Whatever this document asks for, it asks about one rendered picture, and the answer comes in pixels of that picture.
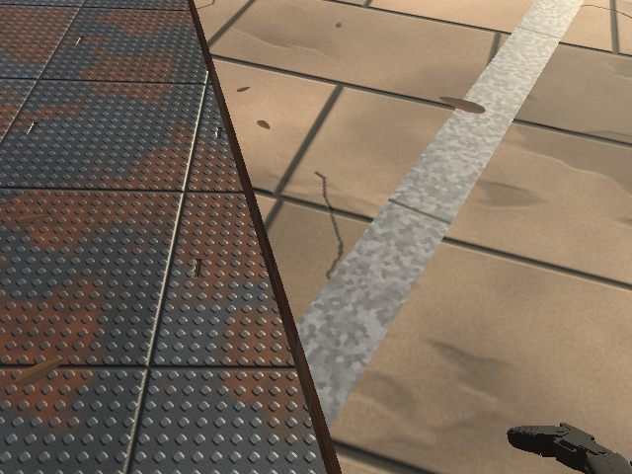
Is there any robot right hand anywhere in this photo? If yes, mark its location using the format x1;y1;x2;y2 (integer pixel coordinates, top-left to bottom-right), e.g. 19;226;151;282
507;423;632;474

